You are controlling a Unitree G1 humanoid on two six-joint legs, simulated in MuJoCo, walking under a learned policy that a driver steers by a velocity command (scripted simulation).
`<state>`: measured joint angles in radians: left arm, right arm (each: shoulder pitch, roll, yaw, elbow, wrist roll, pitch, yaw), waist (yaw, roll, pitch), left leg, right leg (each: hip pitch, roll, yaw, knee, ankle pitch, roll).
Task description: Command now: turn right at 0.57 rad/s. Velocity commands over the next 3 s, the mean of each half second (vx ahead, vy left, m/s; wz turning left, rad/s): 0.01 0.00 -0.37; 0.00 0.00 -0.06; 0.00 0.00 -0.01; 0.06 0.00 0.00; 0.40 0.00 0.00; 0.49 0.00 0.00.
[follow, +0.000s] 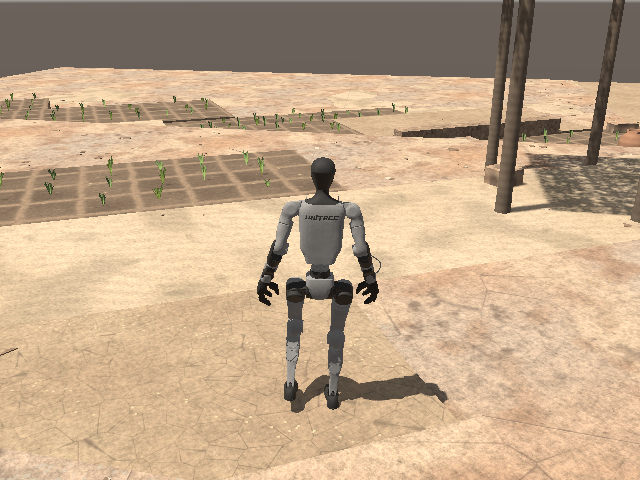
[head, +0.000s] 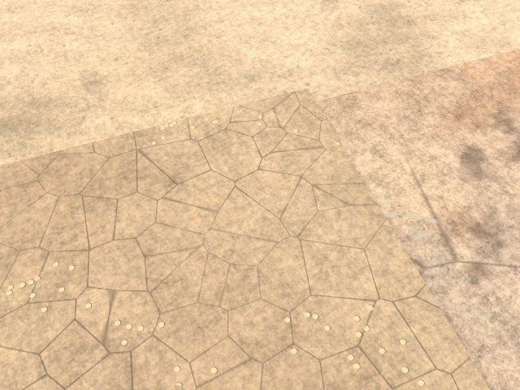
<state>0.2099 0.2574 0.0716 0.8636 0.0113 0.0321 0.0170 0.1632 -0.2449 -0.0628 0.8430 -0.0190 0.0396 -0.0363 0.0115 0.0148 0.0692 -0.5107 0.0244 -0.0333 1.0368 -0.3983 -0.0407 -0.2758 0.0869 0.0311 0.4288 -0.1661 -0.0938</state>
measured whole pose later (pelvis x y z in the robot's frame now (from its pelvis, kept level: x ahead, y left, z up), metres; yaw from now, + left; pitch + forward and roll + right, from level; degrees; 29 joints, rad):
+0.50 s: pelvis -0.01 +0.06 +0.01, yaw -11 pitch +0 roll -2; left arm 0.21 0.29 0.07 0.88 0.02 0.07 0.00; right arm 0.21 -0.21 -0.02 0.81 -0.02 0.00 -0.03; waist 0.00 -0.06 0.05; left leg -0.20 -0.02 0.00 0.41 -0.20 0.05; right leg -0.33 0.08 0.12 0.86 -0.42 0.03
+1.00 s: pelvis -0.04 +0.04 +0.00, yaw -10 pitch -2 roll +0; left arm 0.22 0.21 -0.01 1.07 0.01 0.00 0.03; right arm 0.26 -0.21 -0.01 1.06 -0.01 0.01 -0.02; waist -0.02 0.00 0.04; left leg -0.18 -0.02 -0.01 0.38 -0.16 0.01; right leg -0.09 0.05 0.04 0.37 -0.24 -0.03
